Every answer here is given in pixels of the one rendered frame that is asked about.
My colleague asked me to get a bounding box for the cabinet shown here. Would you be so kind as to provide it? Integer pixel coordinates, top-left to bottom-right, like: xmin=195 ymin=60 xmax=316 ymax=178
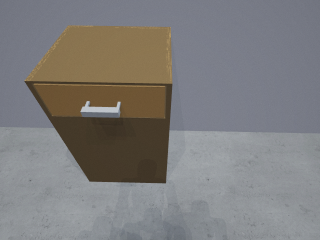
xmin=24 ymin=25 xmax=173 ymax=184

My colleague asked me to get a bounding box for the handle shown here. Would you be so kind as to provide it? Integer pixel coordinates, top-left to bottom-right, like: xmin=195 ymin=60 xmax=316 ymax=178
xmin=80 ymin=101 xmax=121 ymax=118

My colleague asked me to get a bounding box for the drawer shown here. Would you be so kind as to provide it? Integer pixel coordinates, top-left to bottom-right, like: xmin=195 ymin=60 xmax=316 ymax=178
xmin=33 ymin=83 xmax=165 ymax=118

